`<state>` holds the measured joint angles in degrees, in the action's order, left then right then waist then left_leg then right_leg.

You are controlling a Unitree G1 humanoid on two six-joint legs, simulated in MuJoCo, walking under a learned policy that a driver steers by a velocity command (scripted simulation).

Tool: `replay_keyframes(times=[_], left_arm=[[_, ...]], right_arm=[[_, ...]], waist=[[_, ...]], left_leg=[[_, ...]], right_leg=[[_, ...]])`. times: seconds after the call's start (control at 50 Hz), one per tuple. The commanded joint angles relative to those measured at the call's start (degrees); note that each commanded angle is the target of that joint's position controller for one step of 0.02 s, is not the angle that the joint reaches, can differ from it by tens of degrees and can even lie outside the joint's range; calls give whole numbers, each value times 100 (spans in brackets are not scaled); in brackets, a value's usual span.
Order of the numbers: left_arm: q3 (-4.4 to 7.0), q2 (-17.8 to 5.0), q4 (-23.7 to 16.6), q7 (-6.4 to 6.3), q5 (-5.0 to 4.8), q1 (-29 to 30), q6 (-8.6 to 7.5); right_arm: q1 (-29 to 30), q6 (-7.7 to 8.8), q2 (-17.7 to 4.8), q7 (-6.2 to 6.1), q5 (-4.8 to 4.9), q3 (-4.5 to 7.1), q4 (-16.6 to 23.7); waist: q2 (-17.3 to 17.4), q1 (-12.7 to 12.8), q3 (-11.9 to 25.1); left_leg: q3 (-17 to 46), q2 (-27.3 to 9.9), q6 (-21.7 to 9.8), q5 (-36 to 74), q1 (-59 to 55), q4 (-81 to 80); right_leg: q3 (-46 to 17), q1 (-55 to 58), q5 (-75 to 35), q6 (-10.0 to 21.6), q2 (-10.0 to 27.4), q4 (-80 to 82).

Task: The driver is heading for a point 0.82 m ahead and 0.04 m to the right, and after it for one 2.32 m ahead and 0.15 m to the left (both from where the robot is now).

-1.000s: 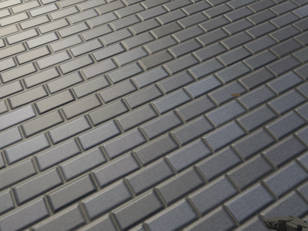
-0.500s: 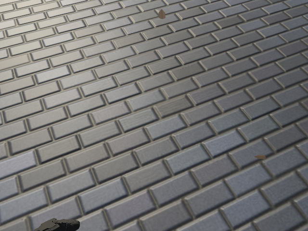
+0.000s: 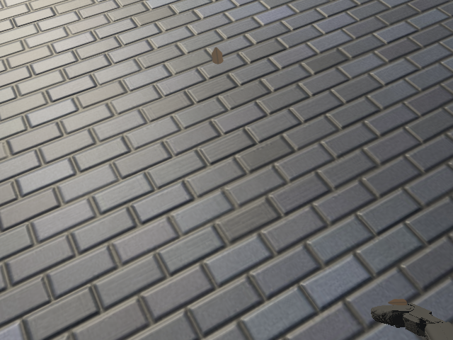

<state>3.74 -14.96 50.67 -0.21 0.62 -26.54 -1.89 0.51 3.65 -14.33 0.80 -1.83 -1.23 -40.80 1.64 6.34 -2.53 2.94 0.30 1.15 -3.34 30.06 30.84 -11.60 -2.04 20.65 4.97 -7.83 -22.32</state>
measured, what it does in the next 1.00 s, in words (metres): walks ahead: left foot, then right foot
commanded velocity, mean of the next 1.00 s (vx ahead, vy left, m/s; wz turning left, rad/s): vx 0.33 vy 0.00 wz -0.16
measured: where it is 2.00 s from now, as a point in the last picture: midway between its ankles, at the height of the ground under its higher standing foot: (278, 286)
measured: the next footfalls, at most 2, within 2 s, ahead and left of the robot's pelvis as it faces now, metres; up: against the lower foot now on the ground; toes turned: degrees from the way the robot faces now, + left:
left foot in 0.04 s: +0.18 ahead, +0.11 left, +0.00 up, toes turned -4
right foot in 0.52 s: +0.11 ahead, -0.11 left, +0.00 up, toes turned -20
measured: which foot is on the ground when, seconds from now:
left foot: up 0.00-0.02, down 0.04-0.52, up 0.54-0.98, down 1.00-1.00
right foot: down 0.00-0.02, up 0.04-0.50, down 0.52-1.00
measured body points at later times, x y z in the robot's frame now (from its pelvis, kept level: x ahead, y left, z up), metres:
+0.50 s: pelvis +0.11 +0.00 +0.01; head +0.11 -0.01 +0.45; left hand +0.34 +0.20 -0.09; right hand +0.08 -0.28 -0.12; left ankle +0.15 +0.11 -0.73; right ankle +0.08 -0.09 -0.72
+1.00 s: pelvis +0.30 -0.04 -0.02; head +0.34 -0.04 +0.43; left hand +0.31 +0.23 -0.16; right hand +0.44 -0.30 -0.13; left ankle +0.43 +0.01 -0.74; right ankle +0.08 -0.10 -0.72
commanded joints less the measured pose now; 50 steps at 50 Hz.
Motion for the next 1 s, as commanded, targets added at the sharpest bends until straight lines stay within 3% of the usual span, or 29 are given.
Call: replay_keyframes(times=[0.02,0.04,0.06,0.08,0.1,0.12,0.16,0.22,0.26,0.28,0.36,0.4,0.46,0.48,0.5,0.52,0.54,0.56,0.58,0.6,0.62,0.66,0.7,0.8,0.88,0.92,0.96,0.98,1.0], left_arm=[[224,-941,-415,-24,-101,354,-91],[124,-569,-688,-19,-217,312,-150],[78,-306,-722,-116,-350,-734,-59],[164,-837,-478,-182,-68,-684,86],[200,-859,-503,-133,13,-156,151],[199,-748,-582,-73,40,124,202],[192,-621,-637,69,106,256,365],[188,-544,-766,135,52,354,468],[167,-518,-898,159,76,616,531],[148,-502,-977,180,84,776,561],[68,-501,-1310,368,126,1491,603],[43,-505,-1410,419,122,1703,570],[-8,-448,-1448,395,117,1750,451],[-50,-333,-1355,370,123,1526,377],[-75,-254,-1113,327,132,1042,285],[-45,-381,-823,261,160,366,192],[60,-1020,-878,172,230,-55,135],[202,-1506,-939,46,145,111,122],[116,-1172,-921,1,141,363,112],[26,-915,-934,2,119,686,67],[-6,-794,-978,-9,87,931,6],[-68,-582,-956,-36,81,937,-143],[-63,-540,-830,-29,74,742,-224],[-48,-474,-551,-42,81,542,-296],[-3,-621,-278,-91,70,322,-311],[12,-727,-190,-116,75,338,-289],[52,-925,-132,-145,97,396,-232],[65,-1009,-129,-155,86,409,-187],[48,-1009,-206,-146,69,481,-184]], right_arm=[[-1233,241,-919,-170,-22,286,35],[-2046,261,-1370,-272,-126,388,-9],[-1981,112,-1634,-231,-50,486,54],[-1780,-4,-1127,-203,103,468,102],[-1443,-12,-625,-207,115,323,180],[-1164,-28,-425,-211,77,255,194],[-1081,-36,-494,-261,68,274,143],[-1135,-3,-615,-250,55,345,87],[-1127,-35,-646,-258,37,373,74],[-1148,-61,-660,-263,32,386,60],[-1336,-118,-904,-187,7,509,40],[-1422,-130,-1077,-152,-2,590,31],[-1682,-157,-1194,-66,-17,661,-88],[-1695,-190,-1153,-28,19,657,-150],[-1700,-228,-965,2,38,611,-204],[-1685,-235,-517,37,-9,482,-190],[-1554,-217,182,127,-8,279,122],[-1206,-263,-494,103,-117,455,190],[-1036,-267,-782,151,-22,559,191],[-1288,-235,-754,222,87,576,43],[-1528,-216,-776,240,87,609,-129],[-1779,-248,-705,221,18,635,-365],[-1637,-273,-530,211,27,616,-347],[-896,-310,-301,282,-39,528,-128],[-333,-307,-206,381,-46,443,173],[-440,-313,-236,363,-36,455,208],[-1057,-302,-397,290,-37,537,91],[-1743,-257,-535,241,-61,615,-92],[-2625,-215,-834,161,-127,746,-359]], waist=[[-503,-962,809],[245,-1158,1680],[1298,-726,2571],[407,-674,2281],[111,-659,1439],[138,-568,992],[599,-470,618],[546,-360,760],[569,-367,708],[602,-394,659],[753,-644,503],[680,-724,420],[528,-804,349],[391,-663,296],[160,-452,292],[-462,-198,424],[-1985,-22,522],[-1509,39,-270],[-996,-119,-542],[-1044,-391,-552],[-1039,-537,-419],[-801,-592,-166],[-629,-577,-166],[-655,-435,-448],[-666,-335,-557],[-676,-452,-402],[-773,-767,121],[-717,-1076,571],[-398,-1509,1082]], left_leg=[[139,-88,-343,781,-2404,-874],[1282,-1647,-668,2421,-3887,-493],[2866,-3144,-1603,4312,-4870,-209],[2828,-2806,-1655,3602,-4159,-290],[1977,-2335,-1458,3170,-3400,-557],[1374,-1984,-1257,2940,-2852,-829],[626,-1601,-1175,2920,-2143,-1152],[186,-1610,-1328,3039,-1936,-1260],[-1,-1665,-1367,2499,-1872,-1375],[-94,-1668,-1362,2175,-1840,-1432],[-73,-1724,-1229,-1500,-1642,-2056],[-139,-1786,-1142,-2160,-1569,-2116],[-176,-1818,-1090,-2510,-1491,-1999],[-301,-1706,-1025,-2591,-1252,-1800],[-517,-1462,-896,-2694,-822,-1374],[-946,-1048,-670,-2681,-194,-436],[-1462,-375,-274,-3238,1114,1480],[-808,-211,-292,-2846,1763,2110],[-295,-445,-339,-2165,1637,2300],[-147,-413,-350,-1692,1424,2279],[-54,-343,-319,-1357,1248,2359],[29,-179,-276,-959,1020,2787],[36,-178,-241,-717,1211,2894],[-229,-265,-146,-154,1405,1946],[-758,-254,-422,-191,884,840],[-1027,-24,-686,-513,387,552],[-1251,393,-987,-1057,-505,507],[-1190,584,-1147,-1103,-1419,252],[-664,377,-1386,-1161,-2841,-115]], right_leg=[[-693,-739,-4407,-84,734,-1680],[-212,-1594,-2030,-241,473,-3175],[511,-2632,2091,-296,-218,-4613],[601,-2855,1578,-277,312,-5027],[631,-2916,1122,-346,436,-4975],[703,-2919,845,-433,588,-4782],[849,-2690,480,-588,668,-4717],[917,-2575,209,-659,627,-4642],[973,-2686,17,-665,732,-4335],[1016,-2707,-94,-663,794,-4109],[1231,-2495,-348,-525,1019,-2960],[1406,-2205,-87,-426,963,-2409],[1631,-1592,303,-197,777,-1522],[1674,-1044,57,-85,689,-869],[1685,-206,-159,23,523,-247],[1053,765,226,101,918,275],[-1432,1379,1947,452,2747,1222],[-2113,431,1841,936,3234,1668],[-1444,166,1519,839,2871,1615],[-847,46,941,596,2515,1651],[-289,146,278,408,2255,1672],[518,217,-1084,288,2076,1535],[896,311,-1826,290,2104,1479],[1518,356,-2487,378,2120,1518],[1897,520,-3301,328,2259,1333],[2131,706,-4773,237,2284,820],[2330,839,-6595,157,2280,-399],[2388,576,-6520,107,2237,-1469],[2456,-365,-5320,-27,2053,-2935]])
